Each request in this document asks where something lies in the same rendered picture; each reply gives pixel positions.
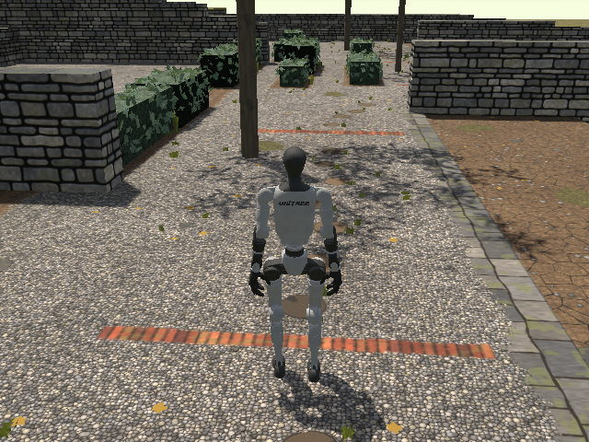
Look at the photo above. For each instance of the right robot forearm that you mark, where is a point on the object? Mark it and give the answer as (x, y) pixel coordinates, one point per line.
(332, 252)

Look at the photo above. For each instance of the right robot upper arm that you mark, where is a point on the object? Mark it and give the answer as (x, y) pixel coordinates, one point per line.
(326, 211)

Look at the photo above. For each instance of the robot left hand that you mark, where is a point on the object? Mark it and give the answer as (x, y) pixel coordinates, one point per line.
(254, 284)

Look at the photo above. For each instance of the left robot thigh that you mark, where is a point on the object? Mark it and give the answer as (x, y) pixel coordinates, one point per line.
(273, 269)

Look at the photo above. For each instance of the left robot forearm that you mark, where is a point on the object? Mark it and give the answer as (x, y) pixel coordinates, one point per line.
(257, 252)

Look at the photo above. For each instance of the left robot upper arm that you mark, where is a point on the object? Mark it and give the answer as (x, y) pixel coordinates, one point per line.
(263, 210)

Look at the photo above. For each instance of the robot right hand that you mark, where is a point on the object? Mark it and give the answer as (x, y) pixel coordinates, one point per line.
(335, 283)

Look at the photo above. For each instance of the humanoid robot head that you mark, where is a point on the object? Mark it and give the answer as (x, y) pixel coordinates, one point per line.
(294, 159)

